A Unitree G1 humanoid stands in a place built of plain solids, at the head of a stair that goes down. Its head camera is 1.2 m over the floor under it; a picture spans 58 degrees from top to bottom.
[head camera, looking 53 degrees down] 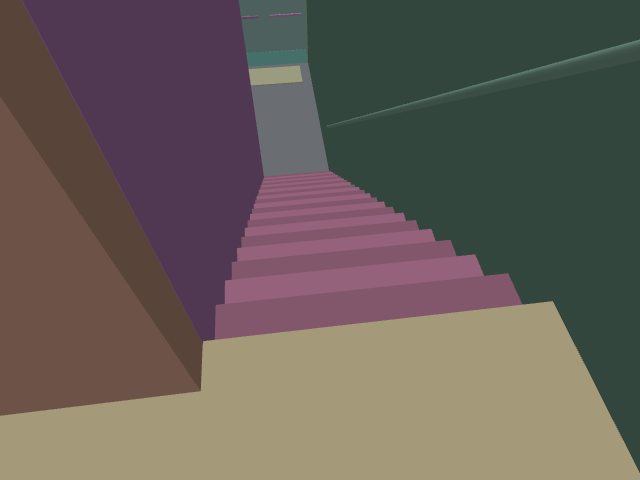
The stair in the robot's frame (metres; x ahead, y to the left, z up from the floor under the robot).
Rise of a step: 0.18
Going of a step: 0.21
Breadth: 1.08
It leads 7 degrees to the left of straight ahead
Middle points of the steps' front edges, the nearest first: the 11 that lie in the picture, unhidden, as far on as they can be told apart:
0.60 -0.19 0.00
0.81 -0.17 -0.17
1.02 -0.14 -0.34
1.23 -0.11 -0.52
1.45 -0.09 -0.70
1.66 -0.06 -0.88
1.87 -0.03 -1.06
2.08 -0.01 -1.24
2.30 0.02 -1.41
2.51 0.05 -1.59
2.72 0.07 -1.77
